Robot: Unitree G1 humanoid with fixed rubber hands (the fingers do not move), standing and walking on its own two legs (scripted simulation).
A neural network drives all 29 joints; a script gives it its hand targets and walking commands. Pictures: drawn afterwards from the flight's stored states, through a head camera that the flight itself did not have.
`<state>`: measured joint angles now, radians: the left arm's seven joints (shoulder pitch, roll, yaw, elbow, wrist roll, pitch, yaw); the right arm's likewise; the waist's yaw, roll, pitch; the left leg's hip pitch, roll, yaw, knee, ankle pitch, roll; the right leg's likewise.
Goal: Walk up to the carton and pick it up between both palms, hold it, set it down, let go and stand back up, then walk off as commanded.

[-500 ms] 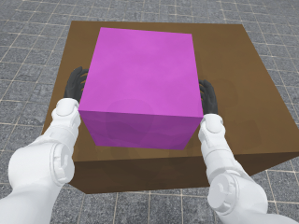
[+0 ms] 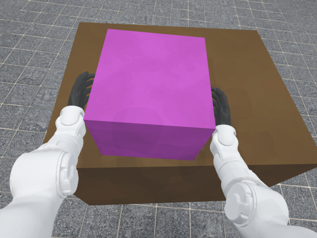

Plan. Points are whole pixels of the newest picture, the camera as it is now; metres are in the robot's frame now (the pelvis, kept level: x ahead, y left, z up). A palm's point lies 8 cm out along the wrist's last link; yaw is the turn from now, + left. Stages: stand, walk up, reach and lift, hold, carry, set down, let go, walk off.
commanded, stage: reach and lift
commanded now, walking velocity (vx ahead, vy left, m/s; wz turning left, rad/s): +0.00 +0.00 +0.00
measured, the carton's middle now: (152, 97) +0.51 +0.01 +0.00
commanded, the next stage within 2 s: none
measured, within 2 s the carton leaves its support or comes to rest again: leaves its support in 0.50 s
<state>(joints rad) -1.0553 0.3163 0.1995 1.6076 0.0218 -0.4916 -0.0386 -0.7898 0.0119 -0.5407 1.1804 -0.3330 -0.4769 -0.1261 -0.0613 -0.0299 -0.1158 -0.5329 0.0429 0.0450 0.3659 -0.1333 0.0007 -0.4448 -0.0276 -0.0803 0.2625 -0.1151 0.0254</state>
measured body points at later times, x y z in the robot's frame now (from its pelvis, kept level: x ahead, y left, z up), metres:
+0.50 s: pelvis +0.00 +0.00 +0.00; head +0.07 +0.01 +0.44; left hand +0.46 +0.19 +0.05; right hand +0.41 -0.18 +0.04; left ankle +0.01 +0.11 -0.74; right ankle -0.02 -0.14 -0.74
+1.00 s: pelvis -0.01 +0.00 +0.01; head +0.01 +0.00 +0.46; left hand +0.43 +0.19 +0.11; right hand +0.41 -0.19 +0.11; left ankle +0.01 +0.11 -0.74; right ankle -0.02 -0.14 -0.74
